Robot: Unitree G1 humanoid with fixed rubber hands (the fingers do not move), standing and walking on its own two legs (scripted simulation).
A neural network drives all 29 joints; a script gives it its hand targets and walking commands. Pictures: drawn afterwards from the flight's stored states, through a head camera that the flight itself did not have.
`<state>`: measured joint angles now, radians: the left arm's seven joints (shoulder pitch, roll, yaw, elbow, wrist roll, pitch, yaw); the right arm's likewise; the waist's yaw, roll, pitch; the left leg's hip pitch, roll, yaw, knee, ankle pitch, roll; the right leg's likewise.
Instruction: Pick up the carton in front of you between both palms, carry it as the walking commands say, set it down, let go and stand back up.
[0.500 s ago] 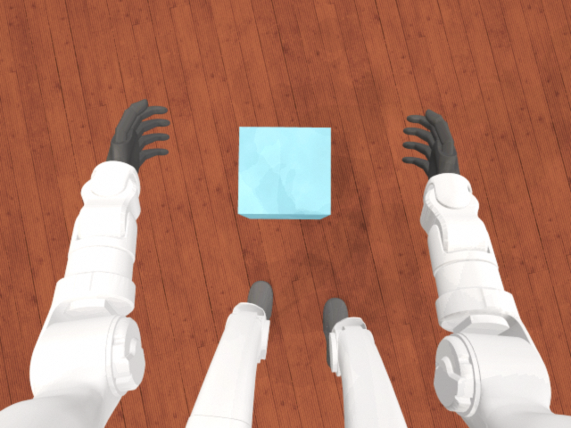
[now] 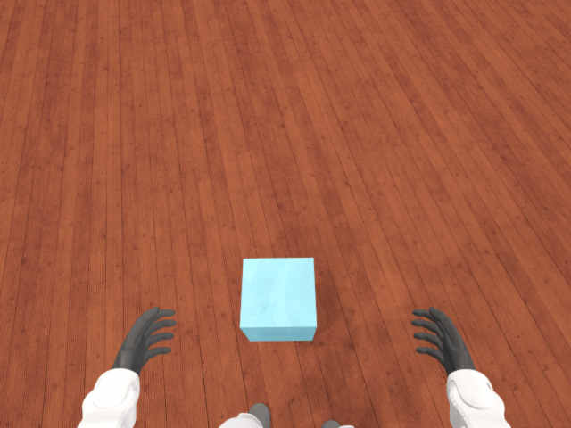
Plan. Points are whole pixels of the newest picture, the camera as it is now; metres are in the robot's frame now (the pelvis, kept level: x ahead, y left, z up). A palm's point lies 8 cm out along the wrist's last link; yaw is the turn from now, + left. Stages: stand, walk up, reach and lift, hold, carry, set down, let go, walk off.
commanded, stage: let go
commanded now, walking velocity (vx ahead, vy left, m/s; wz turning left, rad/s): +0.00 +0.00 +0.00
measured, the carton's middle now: (279, 301) +0.44 +0.06 -0.64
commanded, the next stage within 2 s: stand in 0.58 s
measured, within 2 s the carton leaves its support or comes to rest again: neither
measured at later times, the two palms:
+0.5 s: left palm (127, 381) +0.18 +0.23 -0.06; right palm (482, 399) +0.18 -0.23 -0.06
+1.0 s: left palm (91, 396) +0.16 +0.29 -0.09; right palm (518, 426) +0.15 -0.28 -0.08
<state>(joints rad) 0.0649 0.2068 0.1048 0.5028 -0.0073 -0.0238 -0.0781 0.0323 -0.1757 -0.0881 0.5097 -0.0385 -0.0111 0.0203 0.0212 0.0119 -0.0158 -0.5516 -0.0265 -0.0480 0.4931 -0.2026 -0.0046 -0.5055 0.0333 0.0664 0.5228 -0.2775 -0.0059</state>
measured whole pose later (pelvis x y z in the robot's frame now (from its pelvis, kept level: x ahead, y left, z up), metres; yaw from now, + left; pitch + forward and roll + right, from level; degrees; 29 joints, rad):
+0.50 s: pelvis +0.02 +0.00 +0.01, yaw -1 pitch -5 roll +1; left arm 0.22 0.22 0.05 0.41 0.02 0.14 -0.07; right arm 0.21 -0.20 -0.04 0.43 -0.02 0.13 0.07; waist 0.00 -0.01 0.11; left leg -0.09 -0.03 -0.03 0.43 -0.25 0.00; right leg -0.05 0.02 0.07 0.45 -0.32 -0.01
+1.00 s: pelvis +0.03 +0.01 +0.00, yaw -1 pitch +0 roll +0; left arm 0.21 0.34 0.03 0.71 0.03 0.02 0.02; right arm 0.15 -0.33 -0.03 0.81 -0.04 0.00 -0.02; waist -0.01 -0.02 0.00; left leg -0.21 -0.02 -0.02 0.50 -0.29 0.02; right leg -0.14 0.02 0.07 0.46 -0.33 0.01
